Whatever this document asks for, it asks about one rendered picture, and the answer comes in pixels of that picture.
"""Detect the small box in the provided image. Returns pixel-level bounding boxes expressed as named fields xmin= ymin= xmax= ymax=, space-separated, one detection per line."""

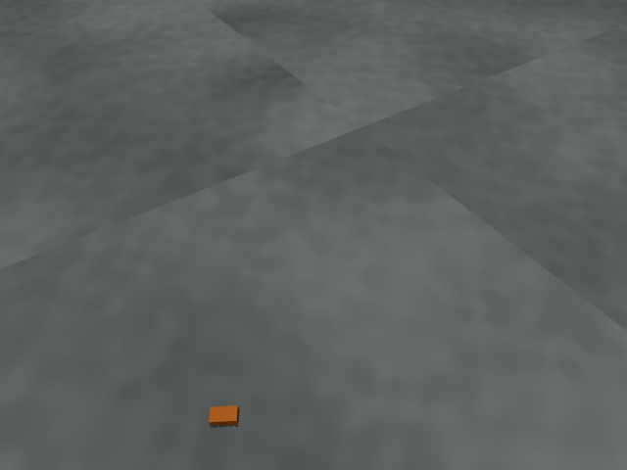
xmin=209 ymin=405 xmax=239 ymax=426

